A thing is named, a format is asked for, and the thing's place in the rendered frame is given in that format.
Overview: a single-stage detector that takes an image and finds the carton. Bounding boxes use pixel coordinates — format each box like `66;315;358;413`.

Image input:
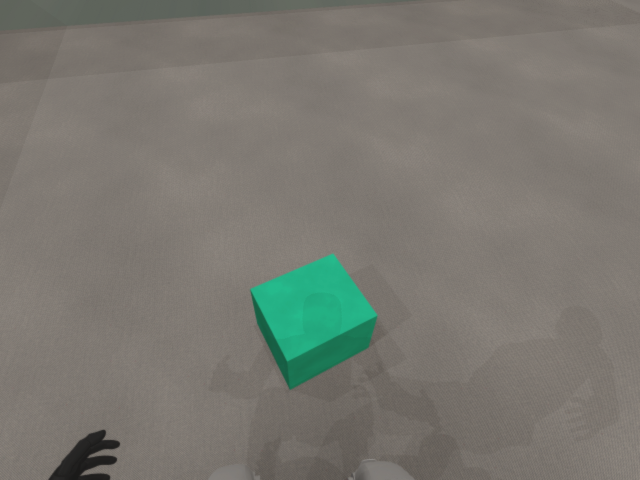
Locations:
250;254;378;390

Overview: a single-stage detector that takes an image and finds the robot right shin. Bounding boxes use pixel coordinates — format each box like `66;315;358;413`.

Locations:
358;459;377;468

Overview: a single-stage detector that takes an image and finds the left robot hand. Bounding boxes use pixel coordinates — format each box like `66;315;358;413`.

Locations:
48;430;120;480

